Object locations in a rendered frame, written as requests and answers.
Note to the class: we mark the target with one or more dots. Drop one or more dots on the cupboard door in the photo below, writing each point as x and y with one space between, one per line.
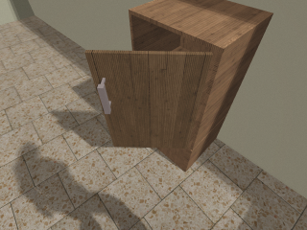
155 95

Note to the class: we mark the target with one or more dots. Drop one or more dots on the handle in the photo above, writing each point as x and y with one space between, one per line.
103 96

